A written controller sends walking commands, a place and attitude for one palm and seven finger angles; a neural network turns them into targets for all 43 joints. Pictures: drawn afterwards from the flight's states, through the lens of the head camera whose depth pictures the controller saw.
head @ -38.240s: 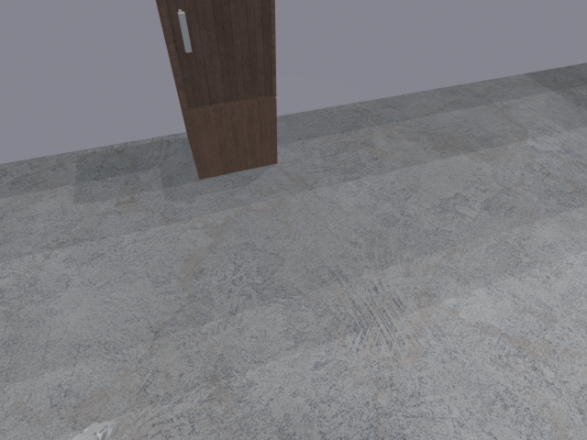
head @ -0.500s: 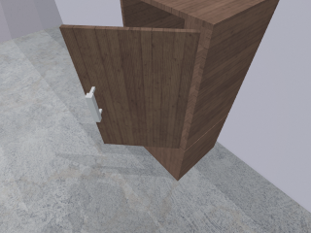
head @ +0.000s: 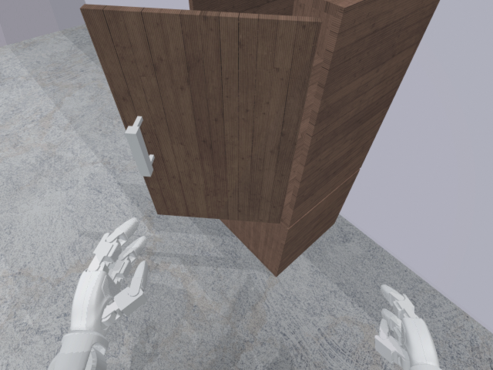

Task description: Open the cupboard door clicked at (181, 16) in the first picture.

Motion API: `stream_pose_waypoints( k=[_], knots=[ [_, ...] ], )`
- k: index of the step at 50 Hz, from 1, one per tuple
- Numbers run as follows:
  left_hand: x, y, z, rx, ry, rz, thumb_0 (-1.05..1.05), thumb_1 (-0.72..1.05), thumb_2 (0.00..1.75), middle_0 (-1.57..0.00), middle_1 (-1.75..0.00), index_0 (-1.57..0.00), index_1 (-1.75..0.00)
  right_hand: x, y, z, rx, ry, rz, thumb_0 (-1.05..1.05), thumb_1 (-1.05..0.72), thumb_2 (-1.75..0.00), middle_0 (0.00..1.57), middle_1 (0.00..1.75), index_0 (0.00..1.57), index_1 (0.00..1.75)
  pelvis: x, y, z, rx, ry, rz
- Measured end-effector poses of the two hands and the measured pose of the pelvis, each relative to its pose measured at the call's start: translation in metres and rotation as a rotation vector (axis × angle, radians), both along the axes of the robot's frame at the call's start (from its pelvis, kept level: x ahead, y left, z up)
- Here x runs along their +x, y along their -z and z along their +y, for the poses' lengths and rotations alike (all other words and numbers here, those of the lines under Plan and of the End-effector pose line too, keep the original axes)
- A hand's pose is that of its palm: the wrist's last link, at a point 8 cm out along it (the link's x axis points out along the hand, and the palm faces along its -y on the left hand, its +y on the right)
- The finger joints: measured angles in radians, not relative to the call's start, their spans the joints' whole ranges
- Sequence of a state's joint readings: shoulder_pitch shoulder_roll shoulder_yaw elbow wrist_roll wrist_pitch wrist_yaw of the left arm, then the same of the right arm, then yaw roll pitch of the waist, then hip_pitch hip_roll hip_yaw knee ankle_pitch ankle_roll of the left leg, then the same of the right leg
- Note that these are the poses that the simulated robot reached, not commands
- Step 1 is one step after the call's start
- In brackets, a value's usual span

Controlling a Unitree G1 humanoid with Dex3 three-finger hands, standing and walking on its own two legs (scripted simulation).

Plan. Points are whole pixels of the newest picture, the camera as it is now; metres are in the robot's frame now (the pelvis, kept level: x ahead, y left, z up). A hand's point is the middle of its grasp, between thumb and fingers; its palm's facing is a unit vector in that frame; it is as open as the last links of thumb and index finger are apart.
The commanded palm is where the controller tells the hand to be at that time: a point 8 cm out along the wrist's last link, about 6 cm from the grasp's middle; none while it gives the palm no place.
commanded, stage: raise the hand with hooked fingers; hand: left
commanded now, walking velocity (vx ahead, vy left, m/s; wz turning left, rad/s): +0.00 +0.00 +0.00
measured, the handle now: (143, 146) +0.56 +0.26 +0.00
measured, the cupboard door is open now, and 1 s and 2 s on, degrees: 44 44 44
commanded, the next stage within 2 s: move the hooked fingers beside the handle in 1.80 s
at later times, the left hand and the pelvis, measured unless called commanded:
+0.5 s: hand (117, 316) +0.21 +0.21 -0.02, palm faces -0.09 -1.00 +0.00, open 10.9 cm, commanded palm +0.17 +0.28 -0.01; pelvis -0.04 +0.02 -0.04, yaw +0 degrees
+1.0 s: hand (67, 286) +0.24 +0.29 +0.02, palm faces +0.02 -1.00 -0.07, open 13.6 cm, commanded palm +0.21 +0.33 +0.01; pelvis -0.02 +0.04 -0.03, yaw +1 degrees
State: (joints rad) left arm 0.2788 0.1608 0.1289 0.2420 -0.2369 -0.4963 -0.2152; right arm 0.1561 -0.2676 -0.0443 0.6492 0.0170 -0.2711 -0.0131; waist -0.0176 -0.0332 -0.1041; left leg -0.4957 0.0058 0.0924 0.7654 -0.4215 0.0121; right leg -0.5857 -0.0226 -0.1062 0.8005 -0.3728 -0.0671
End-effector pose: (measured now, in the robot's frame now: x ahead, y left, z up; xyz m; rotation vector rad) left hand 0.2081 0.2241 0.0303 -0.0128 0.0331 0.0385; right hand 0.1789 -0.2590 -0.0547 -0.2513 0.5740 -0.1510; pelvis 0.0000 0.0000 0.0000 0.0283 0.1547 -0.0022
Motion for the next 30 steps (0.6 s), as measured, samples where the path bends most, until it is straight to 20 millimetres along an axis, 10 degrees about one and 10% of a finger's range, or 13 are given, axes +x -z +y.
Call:
stream_pose_waypoints(
  k=[7, 10, 19, 30],
  knots=[
    [-0.067, 0.072, 0.009, -0.015, 0.047, 0.132, 0.01, 0.59, 0.76, -0.22, -0.51, -0.23, -0.50, 0.038, -0.001, 0.002, -0.064, -0.089, -0.120, 0.01, -0.90, -0.90, 0.20, 0.30, 0.20, 0.30, -0.016, 0.038, -0.003, -0.005, -0.008, 0.077],
    [-0.081, 0.074, 0.029, 0.007, -0.052, 0.102, 0.01, 0.51, 0.74, -0.23, -0.55, -0.24, -0.54, 0.039, 0.017, 0.015, -0.068, -0.121, -0.096, 0.01, -0.90, -0.90, 0.20, 0.30, 0.19, 0.30, -0.022, 0.051, -0.002, -0.026, -0.026, 0.092],
    [-0.029, 0.033, 0.034, 0.094, 0.147, -0.071, 0.01, 0.30, 0.65, -0.23, -0.69, -0.24, -0.68, -0.018, 0.079, 0.066, 0.077, -0.109, 0.083, 0.01, -0.90, -0.90, 0.20, 0.30, 0.20, 0.30, -0.037, 0.061, 0.009, -0.067, -0.042, 0.104],
    [-0.028, 0.027, 0.070, 0.067, -0.015, 0.055, 0.00, 0.05, 0.54, -0.26, -0.85, -0.27, -0.84, -0.080, 0.066, 0.050, 0.043, 0.021, 0.199, 0.01, -0.90, -0.90, 0.20, 0.30, 0.20, 0.30, -0.033, 0.040, 0.023, -0.052, -0.018, 0.099]
  ],
)
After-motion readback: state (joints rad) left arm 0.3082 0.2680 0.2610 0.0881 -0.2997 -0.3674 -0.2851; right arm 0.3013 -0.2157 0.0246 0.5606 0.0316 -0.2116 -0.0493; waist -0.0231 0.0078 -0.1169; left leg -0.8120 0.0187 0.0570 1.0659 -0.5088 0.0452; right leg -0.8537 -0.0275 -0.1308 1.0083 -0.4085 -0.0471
